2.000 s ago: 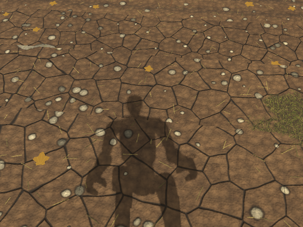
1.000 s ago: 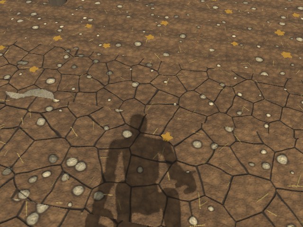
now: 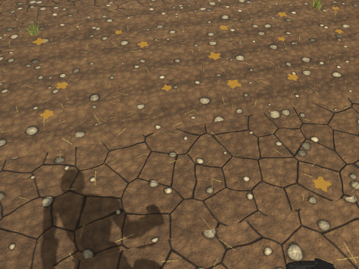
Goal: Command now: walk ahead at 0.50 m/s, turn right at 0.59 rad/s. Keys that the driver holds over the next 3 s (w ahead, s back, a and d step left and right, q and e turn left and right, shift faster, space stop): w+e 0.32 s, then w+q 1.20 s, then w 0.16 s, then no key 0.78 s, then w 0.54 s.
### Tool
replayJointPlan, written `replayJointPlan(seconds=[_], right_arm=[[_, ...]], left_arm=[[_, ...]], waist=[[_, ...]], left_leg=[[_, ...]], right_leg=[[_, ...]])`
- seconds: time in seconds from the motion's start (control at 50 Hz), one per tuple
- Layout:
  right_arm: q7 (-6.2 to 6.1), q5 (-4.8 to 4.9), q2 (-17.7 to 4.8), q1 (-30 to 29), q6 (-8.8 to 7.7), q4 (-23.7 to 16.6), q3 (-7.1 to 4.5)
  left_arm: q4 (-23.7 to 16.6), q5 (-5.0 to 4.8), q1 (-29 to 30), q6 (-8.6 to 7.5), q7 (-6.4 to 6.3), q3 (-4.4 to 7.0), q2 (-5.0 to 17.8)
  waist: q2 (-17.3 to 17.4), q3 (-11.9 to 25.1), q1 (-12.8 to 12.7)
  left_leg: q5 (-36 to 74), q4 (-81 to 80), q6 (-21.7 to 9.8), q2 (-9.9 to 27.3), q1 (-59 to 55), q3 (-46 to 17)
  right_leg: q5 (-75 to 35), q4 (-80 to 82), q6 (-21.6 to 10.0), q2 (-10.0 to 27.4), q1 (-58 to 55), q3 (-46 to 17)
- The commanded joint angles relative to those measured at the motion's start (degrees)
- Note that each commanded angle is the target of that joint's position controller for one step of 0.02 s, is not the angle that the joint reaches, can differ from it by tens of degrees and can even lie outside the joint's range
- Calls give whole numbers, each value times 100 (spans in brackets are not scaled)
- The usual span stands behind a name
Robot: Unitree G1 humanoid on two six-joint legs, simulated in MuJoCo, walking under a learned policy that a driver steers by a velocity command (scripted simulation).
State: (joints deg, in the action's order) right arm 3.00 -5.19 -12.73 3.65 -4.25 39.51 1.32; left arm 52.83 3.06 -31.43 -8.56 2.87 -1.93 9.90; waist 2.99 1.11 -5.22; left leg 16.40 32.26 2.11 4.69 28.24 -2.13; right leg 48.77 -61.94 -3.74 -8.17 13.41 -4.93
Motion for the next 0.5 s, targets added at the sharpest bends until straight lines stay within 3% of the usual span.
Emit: replayJointPlan(seconds=[0.02, 0.04, 0.06, 0.08, 0.1, 0.12, 0.14, 0.16, 0.18, 0.2, 0.22, 0.24, 0.26, 0.3, 0.34, 0.36, 0.38, 0.4, 0.42, 0.44, 0.46, 0.48, 0.5], right_arm=[[-44, -35, -794, 1114, 96, 305, -241], [-175, 542, -1073, 1997, -13, 681, -508], [-27, 29, -1285, 3397, -119, 875, -481], [57, -68, -1354, 3568, -85, 775, -560], [-6, -192, -1574, 3244, 45, 836, -658], [-55, -141, -1292, 2677, 82, 794, -576], [-83, -88, -458, 2234, 0, 816, -287], [-135, -24, 203, 1670, -78, 682, -24], [-177, 43, 426, 1296, -165, 615, 45], [-279, 195, 236, 1305, -282, 659, -1], [-343, 270, -39, 1334, -376, 814, -61], [-354, 234, -275, 1453, -434, 963, -110], [-340, 197, -545, 1602, -463, 1027, -193], [-246, 108, -893, 1677, -472, 1115, -324], [-193, 103, -890, 1872, -420, 1263, -372], [-224, 771, -728, 2344, -162, 1616, -384], [-228, 753, -579, 2688, -30, 1675, -338], [-243, 648, -624, 2756, 69, 1738, -358], [-271, 562, -762, 2713, 138, 1768, -391], [-270, 502, -885, 2652, 174, 1740, -424], [-255, 510, -798, 2551, 131, 1520, -410], [-198, 686, -15, 3075, 118, 1252, -277], [-285, 618, -689, 2340, 121, 1210, -494]], left_arm=[[-33, -203, -163, 115, 138, 224, 1171], [-200, -422, 324, 587, -339, 549, 1156], [-5, 186, -1412, 305, 193, -147, -307], [-176, 95, -1316, 268, 357, -49, -47], [-705, -16, 18, 272, 359, 109, 490], [-906, -72, 831, 249, 270, 143, 576], [-958, -28, 1116, 211, 103, 105, 462], [-810, 113, 1185, 269, 54, 49, 357], [-744, 193, 1272, 351, 104, 44, 308], [-731, 224, 1433, 416, 179, 60, 270], [-736, 140, 1486, 493, 250, -2, 121], [-770, 37, 1630, 520, 302, -19, 108], [-856, -3, 1809, 518, 334, -16, 174], [-1029, -19, 2131, 509, 341, 24, 312], [-1103, -50, 2515, 501, 271, 128, 525], [-1223, -303, 3053, 627, 108, 210, 467], [-1299, -255, 3238, 674, 54, 192, 483], [-1259, -210, 3098, 700, 28, 232, 498], [-1078, -171, 2507, 691, 2, 281, 537], [-716, -130, 1518, 657, -58, 400, 740], [-501, 9, 462, 604, -178, 573, 1271], [-498, -38, 274, 608, -277, 701, 1863], [-416, -261, 95, 646, -336, 755, 1811]], waist=[[-95, -1029, 695], [-516, -98, 933], [1644, 1938, 747], [1149, 2206, 1208], [591, 1036, 1483], [29, 217, 1379], [-523, -51, 1066], [-352, -411, 588], [-176, -766, 336], [56, -582, 420], [123, -515, 364], [-82, -576, 401], [-241, -584, 481], [-240, -605, 524], [-188, -683, 659], [172, -1035, 678], [192, -1050, 890], [280, -1000, 766], [301, -740, 426], [183, -148, -5], [-357, 662, -516], [-1628, 1854, -175], [-763, 1883, -508]], left_leg=[[132, -1920, -157, -98, -2527, 382], [1595, -1716, -295, 399, -2823, -121], [4503, 1279, -2293, 1607, -6629, -505], [3792, 1030, -3074, 2259, -7355, -2028], [1143, 130, -2715, 2464, -6546, -2627], [-1603, -562, -2436, 2491, -5133, -2621], [-2342, -1136, -2139, 2266, -3815, -2194], [-2171, -1717, -1994, 1976, -2277, -1616], [-1872, -2273, -1978, 1644, -1075, -1001], [-1841, -2501, -1968, 1294, -866, -354], [-2033, -2610, -1761, 1200, -831, -6], [-1748, -2645, -1616, 1187, -753, 261], [-1284, -2613, -1587, 1248, -957, 420], [-562, -2456, -1531, 1384, -1852, 669], [-527, -2323, -1462, 1357, -2578, 876], [-647, -2142, -884, 968, -2254, 1360], [-469, -1997, -834, 961, -2164, 1303], [283, -1621, -828, 985, -2228, 1295], [1127, -880, -805, 964, -2301, 1315], [1118, 262, -710, 798, -2132, 1364], [-579, 2132, -616, 567, -1080, 1362], [-5170, 4537, -450, -346, 672, 991], [-4666, 4815, -583, -355, 955, -97]], right_leg=[[-1350, 294, -882, 596, 1503, -1716], [-2594, -1766, -689, 307, 1043, -717], [-1100, -3878, 24, -18, 2801, -764], [-263, -5485, 262, -257, 4801, -420], [-914, -5801, 446, 116, 6127, -305], [-1786, -5547, 386, 608, 6693, -282], [-3225, -4170, 228, 1119, 6163, -697], [-4047, -2539, 23, 1607, 4950, -679], [-4451, -1375, -3, 1839, 3962, -445], [-4736, -341, 47, 1737, 3144, -48], [-4764, 413, 44, 1749, 2706, 122], [-4825, 918, 30, 1744, 2301, 216], [-4901, 1303, 7, 1596, 2100, 355], [-5092, 1955, -55, 1466, 2194, 226], [-5181, 2347, -97, 1306, 2340, 236], [-4920, 2394, -158, 933, 2092, 1098], [-4503, 2430, -198, 804, 1699, 1226], [-3988, 2505, -278, 656, 1332, 1307], [-3745, 2713, -373, 498, 649, 1333], [-3783, 2902, -487, 415, -489, 1264], [-3923, 2948, -787, 1575, -2053, -73], [-4232, 3670, -1482, 3585, -3582, -2882], [-4478, 4046, -1310, 3293, -3200, -2915]])
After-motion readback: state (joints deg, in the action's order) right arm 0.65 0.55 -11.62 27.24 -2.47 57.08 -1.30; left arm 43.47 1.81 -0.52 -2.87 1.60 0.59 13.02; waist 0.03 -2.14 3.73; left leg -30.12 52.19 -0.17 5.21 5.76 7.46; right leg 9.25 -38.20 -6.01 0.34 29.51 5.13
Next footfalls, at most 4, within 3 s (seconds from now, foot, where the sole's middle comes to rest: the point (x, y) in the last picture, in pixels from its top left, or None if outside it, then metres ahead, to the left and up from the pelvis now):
0.04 left None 0.15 0.13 -0.84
0.46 right None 0.42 -0.17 -0.84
1.26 left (176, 204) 0.93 0.14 -1.00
1.66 right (202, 153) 1.27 0.02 -1.00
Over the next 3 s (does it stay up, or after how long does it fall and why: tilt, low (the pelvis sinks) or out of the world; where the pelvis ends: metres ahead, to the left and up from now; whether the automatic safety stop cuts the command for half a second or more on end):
stays up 1.34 0.18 -0.22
